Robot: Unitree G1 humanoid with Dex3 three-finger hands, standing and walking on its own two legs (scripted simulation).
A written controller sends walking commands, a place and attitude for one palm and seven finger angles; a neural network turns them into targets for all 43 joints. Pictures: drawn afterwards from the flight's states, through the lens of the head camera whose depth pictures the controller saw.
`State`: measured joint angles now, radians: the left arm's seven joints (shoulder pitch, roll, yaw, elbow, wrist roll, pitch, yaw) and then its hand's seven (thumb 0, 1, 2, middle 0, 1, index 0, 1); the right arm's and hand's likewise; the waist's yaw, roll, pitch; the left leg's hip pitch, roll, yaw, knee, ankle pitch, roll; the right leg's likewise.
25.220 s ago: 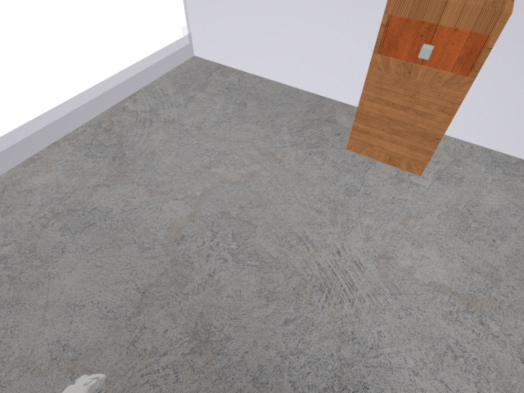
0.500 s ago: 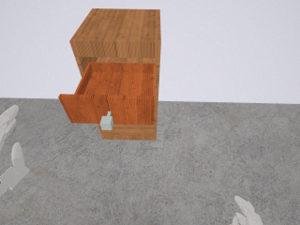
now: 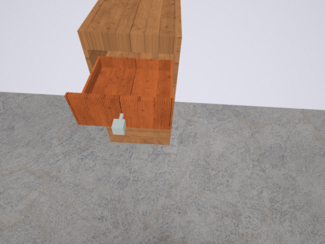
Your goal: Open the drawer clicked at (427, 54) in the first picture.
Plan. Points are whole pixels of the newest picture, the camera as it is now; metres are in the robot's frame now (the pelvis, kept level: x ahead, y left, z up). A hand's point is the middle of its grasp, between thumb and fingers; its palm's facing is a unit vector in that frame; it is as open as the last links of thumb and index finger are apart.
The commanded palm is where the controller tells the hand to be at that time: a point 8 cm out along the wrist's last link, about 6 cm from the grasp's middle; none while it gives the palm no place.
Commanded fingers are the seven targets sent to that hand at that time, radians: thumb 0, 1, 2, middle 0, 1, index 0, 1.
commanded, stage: let the arm hang, fingers relaxed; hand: left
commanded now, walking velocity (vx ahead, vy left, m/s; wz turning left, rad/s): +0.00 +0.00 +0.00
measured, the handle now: (120, 122) +0.53 +0.18 -0.10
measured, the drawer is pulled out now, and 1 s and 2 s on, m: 0.30 0.30 0.30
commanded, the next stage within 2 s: look to check the result in 0.82 s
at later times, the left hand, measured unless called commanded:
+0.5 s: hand out of the picture -0.01 +0.18 -0.16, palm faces +0.02 -0.98 -0.21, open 7.4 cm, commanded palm none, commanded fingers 0.00 0.90 0.90 -0.20 -0.30 -0.20 -0.30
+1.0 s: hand out of the picture +0.00 +0.17 -0.16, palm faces +0.02 -0.98 -0.18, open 7.4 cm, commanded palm none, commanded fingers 0.00 0.90 0.90 -0.20 -0.30 -0.20 -0.30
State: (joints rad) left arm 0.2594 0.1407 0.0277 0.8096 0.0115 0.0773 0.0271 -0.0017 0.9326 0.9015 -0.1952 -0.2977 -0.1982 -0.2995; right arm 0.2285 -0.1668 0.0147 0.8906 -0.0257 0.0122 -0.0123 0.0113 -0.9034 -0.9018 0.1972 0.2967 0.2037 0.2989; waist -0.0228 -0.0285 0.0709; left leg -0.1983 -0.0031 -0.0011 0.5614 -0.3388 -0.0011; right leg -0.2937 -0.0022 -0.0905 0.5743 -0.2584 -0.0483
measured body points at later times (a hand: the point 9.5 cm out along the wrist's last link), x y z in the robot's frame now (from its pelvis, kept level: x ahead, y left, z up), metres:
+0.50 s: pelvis +0.00 +0.01 +0.01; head +0.02 +0.00 +0.46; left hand -0.01 +0.23 -0.14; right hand -0.03 -0.19 -0.15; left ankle -0.02 +0.12 -0.73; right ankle +0.03 -0.09 -0.73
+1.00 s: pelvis +0.01 +0.01 +0.01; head +0.03 +0.01 +0.46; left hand +0.00 +0.22 -0.15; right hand -0.03 -0.19 -0.15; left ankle -0.02 +0.12 -0.73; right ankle +0.03 -0.09 -0.73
